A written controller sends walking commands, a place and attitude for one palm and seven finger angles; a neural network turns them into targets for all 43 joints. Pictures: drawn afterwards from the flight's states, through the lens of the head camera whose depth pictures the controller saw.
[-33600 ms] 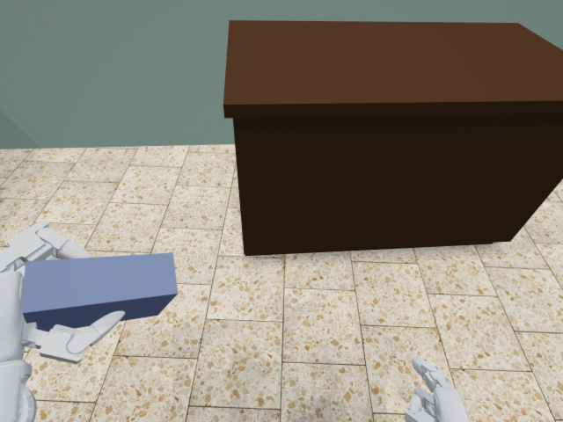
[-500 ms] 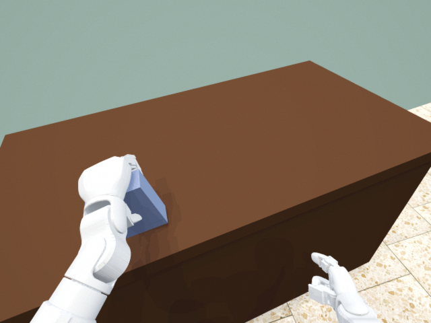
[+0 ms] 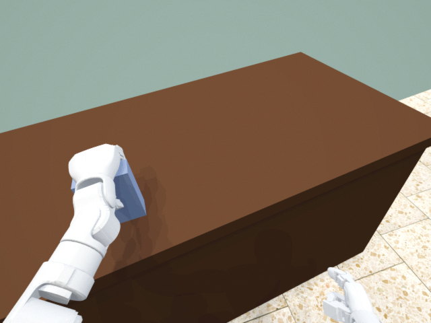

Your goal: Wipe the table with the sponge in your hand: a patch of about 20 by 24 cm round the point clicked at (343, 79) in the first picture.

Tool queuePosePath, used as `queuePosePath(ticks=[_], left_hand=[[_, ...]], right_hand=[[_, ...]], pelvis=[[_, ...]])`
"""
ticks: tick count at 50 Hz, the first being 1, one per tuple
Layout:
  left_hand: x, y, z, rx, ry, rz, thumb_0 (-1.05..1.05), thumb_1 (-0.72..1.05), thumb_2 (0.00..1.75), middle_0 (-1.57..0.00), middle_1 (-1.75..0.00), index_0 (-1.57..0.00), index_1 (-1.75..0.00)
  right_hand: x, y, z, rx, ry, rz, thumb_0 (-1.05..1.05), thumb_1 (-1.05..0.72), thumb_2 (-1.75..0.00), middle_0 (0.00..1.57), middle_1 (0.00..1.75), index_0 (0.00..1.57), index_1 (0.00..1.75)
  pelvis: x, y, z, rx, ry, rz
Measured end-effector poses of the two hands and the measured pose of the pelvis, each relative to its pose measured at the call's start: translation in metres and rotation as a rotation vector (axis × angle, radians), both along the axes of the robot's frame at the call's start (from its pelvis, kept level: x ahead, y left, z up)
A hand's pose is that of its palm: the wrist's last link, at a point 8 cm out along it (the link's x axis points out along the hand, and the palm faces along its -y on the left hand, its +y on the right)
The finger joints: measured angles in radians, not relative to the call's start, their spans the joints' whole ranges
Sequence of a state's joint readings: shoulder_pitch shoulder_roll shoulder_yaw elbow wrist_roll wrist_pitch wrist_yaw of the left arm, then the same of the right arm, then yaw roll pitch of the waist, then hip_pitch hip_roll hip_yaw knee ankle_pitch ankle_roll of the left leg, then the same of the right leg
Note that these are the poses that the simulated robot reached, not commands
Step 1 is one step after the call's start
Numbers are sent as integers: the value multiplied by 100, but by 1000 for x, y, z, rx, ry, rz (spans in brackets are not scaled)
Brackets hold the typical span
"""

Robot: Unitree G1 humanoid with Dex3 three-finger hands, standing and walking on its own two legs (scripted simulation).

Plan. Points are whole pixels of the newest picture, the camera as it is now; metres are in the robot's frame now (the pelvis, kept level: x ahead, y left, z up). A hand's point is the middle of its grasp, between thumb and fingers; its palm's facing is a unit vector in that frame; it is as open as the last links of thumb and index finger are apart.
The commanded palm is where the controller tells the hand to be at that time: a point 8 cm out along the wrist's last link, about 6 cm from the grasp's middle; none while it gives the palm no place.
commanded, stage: wipe forward along the middle lane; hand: left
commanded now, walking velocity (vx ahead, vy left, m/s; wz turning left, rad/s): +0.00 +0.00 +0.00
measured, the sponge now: (116, 202) +0.33 +0.25 +0.06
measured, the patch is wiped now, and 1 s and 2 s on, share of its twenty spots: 0.95 0.95 0.95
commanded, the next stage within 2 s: slide back across to the first lane in 0.76 s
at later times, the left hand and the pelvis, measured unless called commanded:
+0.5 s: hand (101, 167) +0.38 +0.28 +0.11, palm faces -0.05 -0.05 -1.00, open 9.3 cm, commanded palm +0.37 +0.29 +0.15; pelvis +0.00 +0.00 +0.00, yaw +1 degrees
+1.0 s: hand (96, 155) +0.43 +0.32 +0.11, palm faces -0.07 -0.04 -1.00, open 9.3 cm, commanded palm +0.39 +0.32 +0.16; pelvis +0.01 +0.02 +0.00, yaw +1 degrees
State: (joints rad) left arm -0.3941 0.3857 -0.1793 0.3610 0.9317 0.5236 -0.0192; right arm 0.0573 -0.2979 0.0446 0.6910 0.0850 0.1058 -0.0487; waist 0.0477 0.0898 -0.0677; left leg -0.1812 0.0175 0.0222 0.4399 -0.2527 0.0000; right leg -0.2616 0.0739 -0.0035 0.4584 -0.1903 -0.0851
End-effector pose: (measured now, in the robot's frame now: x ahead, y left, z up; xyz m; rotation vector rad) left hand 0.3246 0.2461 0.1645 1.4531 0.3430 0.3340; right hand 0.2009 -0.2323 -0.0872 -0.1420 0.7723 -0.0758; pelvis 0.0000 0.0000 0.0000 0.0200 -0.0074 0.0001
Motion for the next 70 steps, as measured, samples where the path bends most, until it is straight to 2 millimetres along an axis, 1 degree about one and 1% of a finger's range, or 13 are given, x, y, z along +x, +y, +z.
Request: queuePosePath(ticks=[13,22,27,37,49,54,58,65,70], left_hand=[[22,14,2,25,33,-1,0,-53,116,-84,-142,-87,-139],[36,27,2,35,51,-2,0,-53,116,-84,-142,-87,-139],[48,34,3,44,70,-3,1,-53,116,-84,-141,-87,-140],[67,46,2,53,79,-12,1,-54,116,-85,-140,-88,-140],[85,62,2,55,82,-13,1,-54,117,-85,-141,-87,-140],[83,68,2,42,50,-21,1,-53,116,-84,-142,-87,-141],[76,74,3,34,15,-13,0,-52,116,-83,-143,-85,-142],[60,99,3,30,21,52,0,-50,114,-81,-144,-83,-144],[51,113,4,25,35,58,0,-49,114,-80,-144,-82,-145]], right_hand=[[-26,-7,-14,-14,73,-34,2,-91,-90,20,30,20,30],[-43,-13,-21,-31,123,-61,2,-91,-90,20,30,20,30],[-52,-14,-23,-42,151,-74,2,-91,-90,20,30,20,30],[-66,-10,-28,-48,210,-91,1,-91,-90,20,30,20,30],[-72,1,-29,-55,249,-109,1,-91,-90,20,30,20,30],[-66,8,-27,-49,244,-111,1,-91,-90,20,30,20,30],[-52,16,-23,-45,221,-97,2,-91,-90,20,30,20,30],[-12,33,-10,-48,144,-42,2,-91,-90,20,30,20,30],[18,47,1,-56,86,4,1,-91,-90,20,30,20,30]], pelvis=[[-3,-2,0,0,36,7],[-3,0,0,-3,58,11],[-3,2,0,-5,74,17],[0,10,0,-12,106,18],[7,23,2,-19,128,16],[13,30,3,-21,120,9],[18,35,4,-23,104,7],[25,43,5,-28,80,19],[30,48,5,-33,71,32]])
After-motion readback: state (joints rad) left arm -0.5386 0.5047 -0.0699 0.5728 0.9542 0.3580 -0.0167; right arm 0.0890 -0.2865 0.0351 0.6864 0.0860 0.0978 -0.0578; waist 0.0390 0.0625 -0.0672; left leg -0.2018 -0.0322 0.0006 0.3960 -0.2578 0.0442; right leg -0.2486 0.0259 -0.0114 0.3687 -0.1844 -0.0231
